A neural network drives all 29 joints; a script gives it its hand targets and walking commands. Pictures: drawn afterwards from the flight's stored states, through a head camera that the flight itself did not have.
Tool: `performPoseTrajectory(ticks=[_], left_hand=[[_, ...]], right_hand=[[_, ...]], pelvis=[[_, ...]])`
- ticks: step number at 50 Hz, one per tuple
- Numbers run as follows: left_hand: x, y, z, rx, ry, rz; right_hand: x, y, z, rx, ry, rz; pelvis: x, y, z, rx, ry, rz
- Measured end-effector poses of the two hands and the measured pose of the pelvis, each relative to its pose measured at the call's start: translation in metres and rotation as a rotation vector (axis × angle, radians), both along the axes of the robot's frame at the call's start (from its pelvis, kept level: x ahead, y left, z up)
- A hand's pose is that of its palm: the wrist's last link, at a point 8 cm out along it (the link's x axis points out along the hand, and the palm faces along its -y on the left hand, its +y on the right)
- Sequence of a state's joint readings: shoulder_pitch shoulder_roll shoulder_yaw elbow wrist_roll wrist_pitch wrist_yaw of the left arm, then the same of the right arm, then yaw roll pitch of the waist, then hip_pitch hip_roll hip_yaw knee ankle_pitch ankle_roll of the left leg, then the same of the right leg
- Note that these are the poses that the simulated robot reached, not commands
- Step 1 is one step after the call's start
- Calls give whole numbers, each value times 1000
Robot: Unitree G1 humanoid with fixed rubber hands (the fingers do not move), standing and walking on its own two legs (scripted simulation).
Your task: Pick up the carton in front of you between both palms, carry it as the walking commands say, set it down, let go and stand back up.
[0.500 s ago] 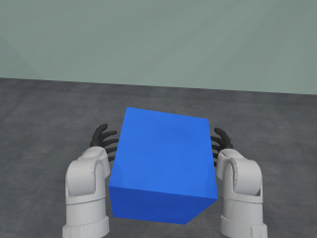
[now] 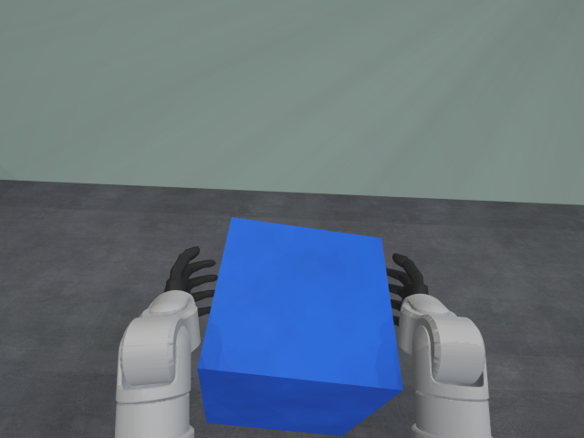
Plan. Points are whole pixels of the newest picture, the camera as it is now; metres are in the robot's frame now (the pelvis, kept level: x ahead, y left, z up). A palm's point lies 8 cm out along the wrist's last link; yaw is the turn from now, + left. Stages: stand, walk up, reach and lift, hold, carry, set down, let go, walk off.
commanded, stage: carry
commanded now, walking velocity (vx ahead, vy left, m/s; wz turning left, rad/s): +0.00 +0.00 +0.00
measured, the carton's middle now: (290, 334) +0.28 +0.01 +0.00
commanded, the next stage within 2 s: hold in 1.72 s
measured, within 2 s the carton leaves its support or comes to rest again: neither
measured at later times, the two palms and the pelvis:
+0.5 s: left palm (195, 228) +0.42 +0.16 +0.08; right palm (379, 227) +0.43 -0.13 +0.08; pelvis +0.15 +0.00 -0.01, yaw +2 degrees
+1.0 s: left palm (189, 251) +0.39 +0.17 +0.06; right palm (372, 249) +0.40 -0.13 +0.05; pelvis +0.13 +0.01 -0.01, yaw +2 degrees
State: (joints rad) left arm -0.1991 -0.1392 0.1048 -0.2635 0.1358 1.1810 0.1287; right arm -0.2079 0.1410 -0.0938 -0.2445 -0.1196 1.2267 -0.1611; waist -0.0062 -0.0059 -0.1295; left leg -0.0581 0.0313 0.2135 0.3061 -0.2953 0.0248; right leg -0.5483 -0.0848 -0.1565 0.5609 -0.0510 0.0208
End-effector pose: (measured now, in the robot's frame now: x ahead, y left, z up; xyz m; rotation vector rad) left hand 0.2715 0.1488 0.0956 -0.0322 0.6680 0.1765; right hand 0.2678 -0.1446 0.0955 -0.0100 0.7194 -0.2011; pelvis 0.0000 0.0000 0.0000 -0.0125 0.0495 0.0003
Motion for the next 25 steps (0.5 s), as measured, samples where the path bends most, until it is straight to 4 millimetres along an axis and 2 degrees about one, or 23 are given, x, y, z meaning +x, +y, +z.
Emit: performPoseTrajectory(ticks=[4, 7, 12, 19, 25], left_hand=[[48, -12, 0, 22, -40, 16], [74, -17, -7, 52, 13, 14], [96, -12, -14, 43, 81, 31], [131, 1, -5, 12, 16, 43], [146, 10, -12, 15, 32, 43]], right_hand=[[54, -12, -6, 23, -41, 17], [81, -17, -17, 47, 4, 15], [105, -12, -26, 56, 72, 18], [144, 1, -9, 26, 8, 32], [160, 10, -13, 15, 23, 41]], pelvis=[[49, -14, -17, 7, -12, 16], [69, -17, -16, -9, -4, 32], [94, -17, -7, 7, -5, 38], [132, -8, -9, -1, 7, 39], [150, -1, -12, -2, 16, 40]])
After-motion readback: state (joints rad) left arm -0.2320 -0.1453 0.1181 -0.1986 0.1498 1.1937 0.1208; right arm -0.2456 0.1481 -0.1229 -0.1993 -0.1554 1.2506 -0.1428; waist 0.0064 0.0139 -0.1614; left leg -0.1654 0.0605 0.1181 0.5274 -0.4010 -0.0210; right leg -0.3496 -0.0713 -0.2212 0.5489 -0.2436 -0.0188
